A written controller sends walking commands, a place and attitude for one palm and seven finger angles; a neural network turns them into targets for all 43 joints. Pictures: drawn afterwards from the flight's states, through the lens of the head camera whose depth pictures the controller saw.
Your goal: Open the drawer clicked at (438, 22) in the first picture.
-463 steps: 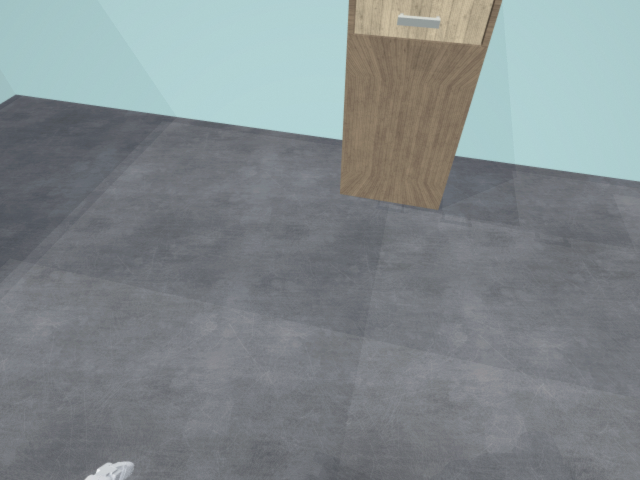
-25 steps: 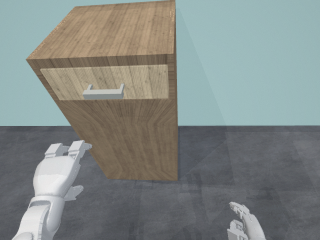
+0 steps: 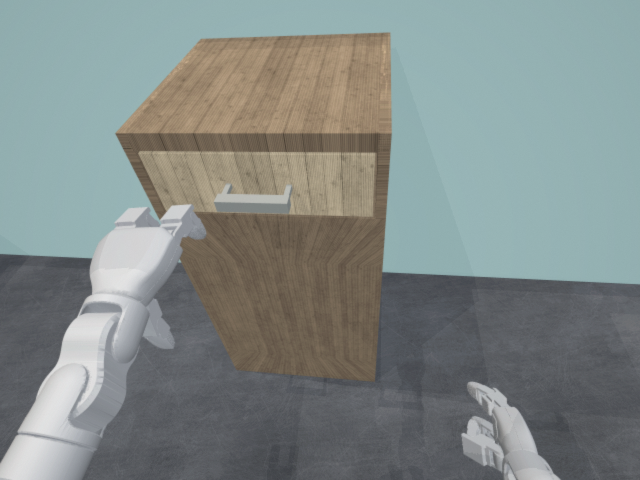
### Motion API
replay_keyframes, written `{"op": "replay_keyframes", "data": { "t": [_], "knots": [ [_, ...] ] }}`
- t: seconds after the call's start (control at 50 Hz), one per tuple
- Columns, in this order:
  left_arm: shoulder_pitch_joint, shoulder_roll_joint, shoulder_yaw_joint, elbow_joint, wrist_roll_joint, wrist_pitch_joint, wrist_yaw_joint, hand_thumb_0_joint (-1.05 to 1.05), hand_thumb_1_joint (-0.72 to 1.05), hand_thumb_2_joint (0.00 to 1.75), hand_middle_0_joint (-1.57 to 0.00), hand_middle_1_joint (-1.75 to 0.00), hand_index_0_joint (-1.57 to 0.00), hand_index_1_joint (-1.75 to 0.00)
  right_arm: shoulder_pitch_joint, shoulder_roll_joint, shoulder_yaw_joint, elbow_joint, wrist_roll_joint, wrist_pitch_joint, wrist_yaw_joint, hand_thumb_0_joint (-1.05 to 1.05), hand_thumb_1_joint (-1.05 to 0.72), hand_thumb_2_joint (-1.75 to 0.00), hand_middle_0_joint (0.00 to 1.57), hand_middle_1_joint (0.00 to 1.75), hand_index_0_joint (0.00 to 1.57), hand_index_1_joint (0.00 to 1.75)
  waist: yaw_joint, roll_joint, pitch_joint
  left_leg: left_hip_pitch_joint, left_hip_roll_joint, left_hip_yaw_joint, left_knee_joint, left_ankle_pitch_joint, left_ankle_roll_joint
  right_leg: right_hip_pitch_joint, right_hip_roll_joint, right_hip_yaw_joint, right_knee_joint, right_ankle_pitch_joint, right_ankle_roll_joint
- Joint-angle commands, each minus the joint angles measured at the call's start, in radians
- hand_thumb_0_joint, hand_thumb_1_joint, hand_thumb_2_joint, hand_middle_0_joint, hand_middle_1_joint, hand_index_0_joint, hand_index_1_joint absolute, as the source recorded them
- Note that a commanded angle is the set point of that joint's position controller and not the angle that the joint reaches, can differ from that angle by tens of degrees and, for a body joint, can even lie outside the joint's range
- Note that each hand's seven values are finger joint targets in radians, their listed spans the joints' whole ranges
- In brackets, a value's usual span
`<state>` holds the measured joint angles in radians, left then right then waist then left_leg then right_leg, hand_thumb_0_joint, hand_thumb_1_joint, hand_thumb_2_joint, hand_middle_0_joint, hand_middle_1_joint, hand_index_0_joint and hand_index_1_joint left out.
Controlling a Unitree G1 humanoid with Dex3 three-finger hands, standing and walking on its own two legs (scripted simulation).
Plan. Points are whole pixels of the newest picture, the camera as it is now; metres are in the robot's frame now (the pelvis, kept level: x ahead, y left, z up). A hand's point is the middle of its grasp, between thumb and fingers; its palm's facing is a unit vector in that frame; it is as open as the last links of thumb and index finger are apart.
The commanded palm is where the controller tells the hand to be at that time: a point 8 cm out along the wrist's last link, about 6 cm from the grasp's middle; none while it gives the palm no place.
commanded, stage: raise the hand with hooked fingers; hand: left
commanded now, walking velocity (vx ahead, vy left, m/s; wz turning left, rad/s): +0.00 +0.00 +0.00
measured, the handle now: (255, 196) +0.55 +0.21 +0.04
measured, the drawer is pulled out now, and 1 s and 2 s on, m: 0.00 0.00 0.00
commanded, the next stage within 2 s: move the hooked fingers above the handle in 0.58 s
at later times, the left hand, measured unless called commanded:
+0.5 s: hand (169, 265) +0.30 +0.23 +0.14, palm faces +0.06 -0.06 -1.00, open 13.8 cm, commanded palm +0.27 +0.24 +0.21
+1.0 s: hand (193, 249) +0.33 +0.21 +0.14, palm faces +0.04 -0.03 -1.00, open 13.8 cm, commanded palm +0.32 +0.22 +0.19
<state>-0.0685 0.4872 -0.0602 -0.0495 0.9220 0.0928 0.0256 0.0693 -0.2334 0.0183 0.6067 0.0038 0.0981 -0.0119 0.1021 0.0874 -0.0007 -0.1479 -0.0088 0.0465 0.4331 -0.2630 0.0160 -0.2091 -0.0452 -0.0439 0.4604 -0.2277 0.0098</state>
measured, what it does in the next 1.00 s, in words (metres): stands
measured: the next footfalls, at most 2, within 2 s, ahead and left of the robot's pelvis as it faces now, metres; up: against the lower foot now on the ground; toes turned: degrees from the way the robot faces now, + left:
none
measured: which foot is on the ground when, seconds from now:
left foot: down 0.00-1.00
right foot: down 0.00-1.00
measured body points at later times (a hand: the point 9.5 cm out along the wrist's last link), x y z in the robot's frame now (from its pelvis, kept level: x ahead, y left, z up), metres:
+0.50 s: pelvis -0.01 -0.01 +0.00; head +0.01 -0.05 +0.45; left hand +0.29 +0.23 +0.20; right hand +0.18 -0.23 -0.11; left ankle -0.02 +0.11 -0.74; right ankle +0.01 -0.13 -0.74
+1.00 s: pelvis -0.01 -0.02 +0.00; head +0.00 -0.06 +0.45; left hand +0.32 +0.21 +0.19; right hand +0.19 -0.24 -0.11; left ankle -0.02 +0.11 -0.74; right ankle +0.01 -0.13 -0.74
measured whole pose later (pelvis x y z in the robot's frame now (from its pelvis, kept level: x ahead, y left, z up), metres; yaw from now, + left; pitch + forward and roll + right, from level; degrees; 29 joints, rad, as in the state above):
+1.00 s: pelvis -0.01 -0.02 +0.00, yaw +1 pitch +0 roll +1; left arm -0.35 0.52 -0.09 0.21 0.90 -0.04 -0.06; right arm 0.12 -0.26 0.01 0.64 0.02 0.09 -0.03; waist 0.09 0.09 0.01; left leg -0.18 0.01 0.02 0.39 -0.21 -0.01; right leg -0.23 -0.03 -0.07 0.42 -0.19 -0.02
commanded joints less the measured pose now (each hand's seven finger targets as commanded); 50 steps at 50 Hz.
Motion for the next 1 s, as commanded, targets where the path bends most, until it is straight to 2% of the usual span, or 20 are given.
{"op": "replay_keyframes", "data": {
  "t": [0.0, 0.08, 0.1, 0.16, 0.22, 0.28, 0.36, 0.42, 0.52, 0.56, 0.58, 0.66, 0.7, 0.72, 0.74, 0.8, 0.82, 0.84, 0.9, 0.98],
  "knots": [
    [-0.335, 0.221, 0.128, -0.176, -0.002, -0.004, -0.026, 0.00, -0.50, 0.30, -0.30, -1.20, -0.30, -1.20, -0.109, -0.115, -0.032, -0.138, 0.004, -0.028, -0.004, 0.00, -0.90, -0.90, 0.20, 0.30, 0.20, 0.30, -0.015, -0.041, -0.181, 0.011, -0.002, -0.033, -0.091, 0.321, -0.004, 0.133, 0.050, -0.003, -0.055, 0.186, -0.049],
    [-0.431, 0.267, 0.152, -0.184, -0.014, -0.027, -0.064, 0.00, -0.50, 0.30, -0.30, -1.20, -0.30, -1.20, -0.099, -0.119, -0.030, -0.134, 0.003, -0.033, -0.002, 0.00, -0.90, -0.90, 0.20, 0.30, 0.20, 0.30, -0.013, -0.013, -0.219, 0.037, -0.005, -0.040, -0.097, 0.337, -0.004, 0.158, 0.049, -0.001, -0.067, 0.196, -0.051],
    [-0.447, 0.286, 0.168, -0.186, -0.021, -0.035, -0.069, 0.00, -0.50, 0.30, -0.30, -1.20, -0.30, -1.20, -0.097, -0.121, -0.031, -0.133, 0.002, -0.034, -0.002, 0.00, -0.90, -0.90, 0.20, 0.30, 0.20, 0.30, -0.011, -0.028, -0.241, 0.042, -0.007, -0.042, -0.097, 0.350, -0.004, 0.171, 0.049, -0.002, -0.067, 0.207, -0.050],
    [-0.492, 0.296, 0.176, -0.156, -0.043, -0.048, -0.091, 0.00, -0.50, 0.30, -0.30, -1.20, -0.30, -1.20, -0.093, -0.126, -0.031, -0.124, 0.007, -0.039, 0.000, 0.00, -0.90, -0.90, 0.20, 0.30, 0.20, 0.30, -0.017, -0.029, -0.220, 0.033, -0.008, -0.042, -0.098, 0.353, -0.004, 0.166, 0.046, -0.002, -0.077, 0.214, -0.049],
    [-0.387, 0.264, 0.178, -0.087, -0.065, -0.044, -0.118, 0.00, -0.50, 0.30, -0.30, -1.20, -0.30, -1.20, -0.090, -0.132, -0.034, -0.131, 0.016, -0.036, 0.012, 0.00, -0.90, -0.90, 0.20, 0.30, 0.20, 0.30, -0.006, -0.070, -0.199, 0.006, -0.006, -0.035, -0.103, 0.345, -0.004, 0.175, 0.049, -0.003, -0.083, 0.221, -0.048],
    [-0.376, 0.261, 0.165, -0.140, -0.065, -0.062, -0.131, 0.00, -0.50, 0.30, -0.30, -1.20, -0.30, -1.20, -0.081, -0.140, -0.041, -0.139, 0.011, -0.031, 0.020, 0.00, -0.90, -0.90, 0.20, 0.30, 0.20, 0.30, -0.003, -0.055, -0.223, 0.007, -0.008, -0.030, -0.099, 0.372, -0.002, 0.179, 0.044, -0.005, -0.073, 0.243, -0.047],
    [-0.370, 0.286, 0.204, -0.178, -0.077, -0.101, -0.112, 0.00, -0.50, 0.30, -0.30, -1.20, -0.30, -1.20, -0.069, -0.140, -0.047, -0.144, 0.008, -0.041, 0.020, 0.00, -0.90, -0.90, 0.20, 0.30, 0.20, 0.30, 0.001, -0.085, -0.240, -0.003, -0.015, -0.030, -0.097, 0.333, 0.006, 0.185, 0.041, 0.001, -0.076, 0.223, -0.042],
    [-0.405, 0.333, 0.255, -0.221, -0.073, -0.123, -0.070, 0.00, -0.50, 0.30, -0.30, -1.20, -0.30, -1.20, -0.081, -0.141, -0.049, -0.140, 0.009, -0.049, 0.019, 0.00, -0.90, -0.90, 0.20, 0.30, 0.20, 0.30, 0.007, -0.034, -0.259, 0.001, -0.017, -0.029, -0.093, 0.314, 0.005, 0.183, 0.046, 0.012, -0.078, 0.204, -0.044],
    [-0.404, 0.318, 0.256, -0.179, -0.075, -0.109, -0.018, 0.00, -0.50, 0.30, -0.30, -1.20, -0.30, -1.20, -0.078, -0.136, -0.054, -0.123, 0.016, -0.056, 0.018, 0.00, -0.90, -0.90, 0.20, 0.30, 0.20, 0.30, 0.006, -0.048, -0.259, -0.008, -0.020, -0.022, -0.092, 0.310, 0.002, 0.183, 0.041, 0.015, -0.080, 0.207, -0.042],
    [-0.405, 0.286, 0.212, -0.147, -0.067, -0.089, -0.020, 0.00, -0.50, 0.30, -0.30, -1.20, -0.30, -1.20, -0.080, -0.136, -0.052, -0.115, 0.018, -0.051, 0.016, 0.00, -0.90, -0.90, 0.20, 0.30, 0.20, 0.30, -0.002, -0.045, -0.224, -0.024, -0.022, -0.014, -0.102, 0.280, 0.001, 0.167, 0.035, 0.010, -0.085, 0.179, -0.041],
    [-0.397, 0.288, 0.209, -0.142, -0.066, -0.080, -0.023, 0.00, -0.50, 0.30, -0.30, -1.20, -0.30, -1.20, -0.082, -0.138, -0.052, -0.119, 0.018, -0.050, 0.014, 0.00, -0.90, -0.90, 0.20, 0.30, 0.20, 0.30, 0.002, -0.058, -0.242, -0.020, -0.024, -0.013, -0.099, 0.281, 0.004, 0.179, 0.035, 0.013, -0.083, 0.186, -0.041],
    [-0.394, 0.266, 0.167, -0.134, -0.057, -0.057, -0.058, 0.00, -0.50, 0.30, -0.30, -1.20, -0.30, -1.20, -0.096, -0.136, -0.046, -0.128, 0.020, -0.046, 0.008, 0.00, -0.90, -0.90, 0.20, 0.30, 0.20, 0.30, -0.008, -0.079, -0.218, -0.020, -0.024, -0.010, -0.104, 0.248, 0.008, 0.170, 0.035, 0.014, -0.092, 0.156, -0.037],
    [-0.441, 0.264, 0.149, -0.115, -0.050, -0.060, -0.069, 0.00, -0.50, 0.30, -0.30, -1.20, -0.30, -1.20, -0.095, -0.137, -0.041, -0.126, 0.019, -0.044, 0.002, 0.00, -0.90, -0.90, 0.20, 0.30, 0.20, 0.30, -0.018, -0.082, -0.210, -0.024, -0.026, -0.010, -0.103, 0.229, 0.009, 0.154, 0.035, 0.014, -0.097, 0.142, -0.035],
    [-0.447, 0.276, 0.166, -0.079, -0.051, -0.061, -0.074, 0.00, -0.50, 0.30, -0.30, -1.20, -0.30, -1.20, -0.097, -0.138, -0.041, -0.123, 0.024, -0.047, -0.003, 0.00, -0.90, -0.90, 0.20, 0.30, 0.20, 0.30, -0.025, -0.107, -0.194, -0.027, -0.022, -0.009, -0.099, 0.207, 0.011, 0.138, 0.041, 0.018, -0.108, 0.116, -0.032],
    [-0.485, 0.264, 0.139, -0.038, -0.047, -0.067, -0.079, 0.00, -0.50, 0.30, -0.30, -1.20, -0.30, -1.20, -0.091, -0.137, -0.034, -0.115, 0.023, -0.045, -0.008, 0.00, -0.90, -0.90, 0.20, 0.30, 0.20, 0.30, -0.035, -0.113, -0.161, -0.044, -0.023, -0.008, -0.107, 0.177, 0.011, 0.119, 0.035, 0.015, -0.115, 0.080, -0.031],
    [-0.578, 0.277, 0.137, -0.022, -0.039, -0.104, -0.071, 0.00, -0.50, 0.30, -0.30, -1.20, -0.30, -1.20, -0.068, -0.134, -0.039, -0.114, 0.021, -0.051, -0.020, 0.00, -0.90, -0.90, 0.20, 0.30, 0.20, 0.30, -0.032, -0.085, -0.214, -0.025, -0.030, -0.010, -0.098, 0.181, 0.013, 0.126, 0.035, 0.019, -0.111, 0.085, -0.032],
    [-0.614, 0.308, 0.162, -0.011, -0.032, -0.116, -0.064, 0.00, -0.50, 0.30, -0.30, -1.20, -0.30, -1.20, -0.068, -0.137, -0.041, -0.106, 0.021, -0.055, -0.022, 0.00, -0.90, -0.90, 0.20, 0.30, 0.20, 0.30, -0.036, -0.079, -0.232, -0.022, -0.028, -0.012, -0.092, 0.181, 0.012, 0.126, 0.037, 0.023, -0.112, 0.082, -0.032],
    [-0.636, 0.292, 0.146, -0.009, -0.029, -0.129, -0.058, 0.00, -0.50, 0.30, -0.30, -1.20, -0.30, -1.20, -0.062, -0.129, -0.040, -0.108, 0.018, -0.057, -0.022, 0.00, -0.90, -0.90, 0.20, 0.30, 0.20, 0.30, -0.032, -0.067, -0.248, -0.024, -0.032, -0.013, -0.093, 0.191, 0.011, 0.137, 0.032, 0.020, -0.103, 0.092, -0.034],
    [-0.653, 0.289, 0.154, 0.046, -0.030, -0.143, -0.037, 0.00, -0.50, 0.30, -0.30, -1.20, -0.30, -1.20, -0.040, -0.130, -0.047, -0.099, 0.019, -0.056, -0.023, 0.00, -0.90, -0.90, 0.20, 0.30, 0.20, 0.30, -0.031, -0.055, -0.262, -0.028, -0.032, -0.008, -0.080, 0.228, 0.009, 0.138, 0.032, 0.020, -0.090, 0.149, -0.037],
    [-0.689, 0.262, 0.124, 0.169, -0.016, -0.124, -0.023, 0.00, -0.50, 0.30, -0.30, -1.20, -0.30, -1.20, -0.022, -0.135, -0.049, -0.088, 0.025, -0.048, -0.023, 0.00, -0.90, -0.90, 0.20, 0.30, 0.20, 0.30, -0.039, -0.091, -0.235, -0.061, -0.028, -0.002, -0.083, 0.199, 0.008, 0.115, 0.032, 0.019, -0.092, 0.123, -0.036]
  ]
}}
